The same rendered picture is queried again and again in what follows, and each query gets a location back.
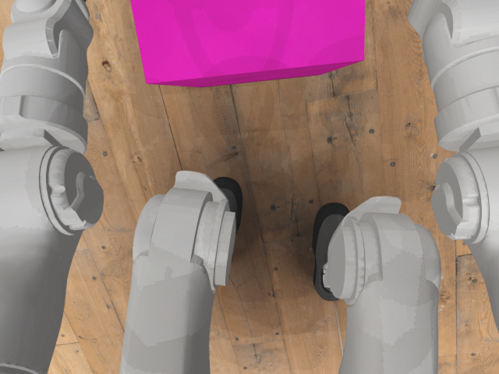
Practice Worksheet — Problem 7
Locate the right robot upper arm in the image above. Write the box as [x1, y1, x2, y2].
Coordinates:
[431, 146, 499, 333]

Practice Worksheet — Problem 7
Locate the right robot forearm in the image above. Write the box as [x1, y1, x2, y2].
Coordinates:
[408, 0, 499, 152]

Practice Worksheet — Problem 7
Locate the left robot foot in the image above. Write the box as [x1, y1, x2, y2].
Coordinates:
[213, 177, 242, 256]

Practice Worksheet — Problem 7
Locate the left robot forearm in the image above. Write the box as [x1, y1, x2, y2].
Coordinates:
[0, 0, 94, 154]

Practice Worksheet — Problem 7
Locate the robot right shin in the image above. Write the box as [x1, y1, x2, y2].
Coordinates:
[323, 196, 441, 299]

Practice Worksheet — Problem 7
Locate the carton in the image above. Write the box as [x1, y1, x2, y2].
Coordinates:
[130, 0, 365, 87]

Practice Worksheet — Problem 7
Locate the left robot upper arm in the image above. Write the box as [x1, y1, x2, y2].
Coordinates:
[0, 145, 104, 374]

